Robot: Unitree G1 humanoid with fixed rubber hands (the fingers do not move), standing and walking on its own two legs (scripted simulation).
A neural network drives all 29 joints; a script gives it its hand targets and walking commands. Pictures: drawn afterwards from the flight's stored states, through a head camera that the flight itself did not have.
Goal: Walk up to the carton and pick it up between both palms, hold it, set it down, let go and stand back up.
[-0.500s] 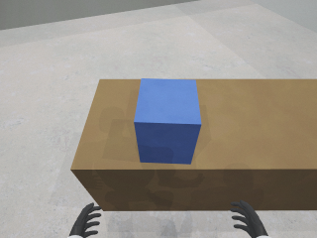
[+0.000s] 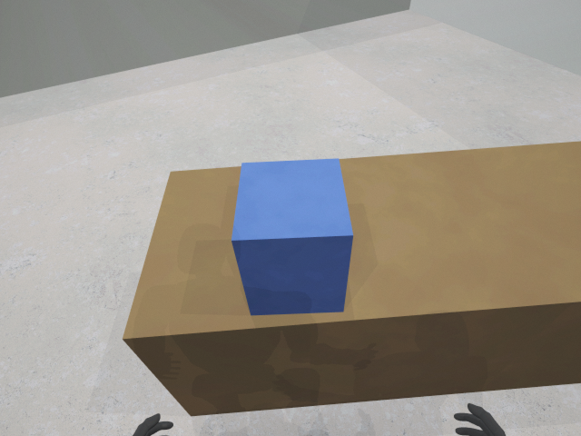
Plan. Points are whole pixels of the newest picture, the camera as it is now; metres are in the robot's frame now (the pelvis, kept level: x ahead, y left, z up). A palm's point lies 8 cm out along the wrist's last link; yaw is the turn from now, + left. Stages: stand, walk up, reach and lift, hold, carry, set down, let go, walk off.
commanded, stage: stand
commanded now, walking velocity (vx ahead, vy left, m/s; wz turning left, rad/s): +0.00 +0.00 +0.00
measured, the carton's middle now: (293, 238) +0.51 +0.02 -0.08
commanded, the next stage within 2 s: none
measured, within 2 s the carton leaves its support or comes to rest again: neither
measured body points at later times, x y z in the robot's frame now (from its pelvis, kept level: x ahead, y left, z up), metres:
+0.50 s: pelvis +0.00 +0.00 +0.00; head -0.01 -0.01 +0.45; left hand +0.09 +0.24 -0.12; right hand -0.01 -0.26 -0.14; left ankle -0.03 +0.12 -0.74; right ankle +0.02 -0.11 -0.74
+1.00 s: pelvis +0.01 +0.01 +0.00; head +0.00 -0.01 +0.45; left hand +0.06 +0.24 -0.14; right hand -0.04 -0.24 -0.16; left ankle -0.03 +0.12 -0.74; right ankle +0.02 -0.11 -0.74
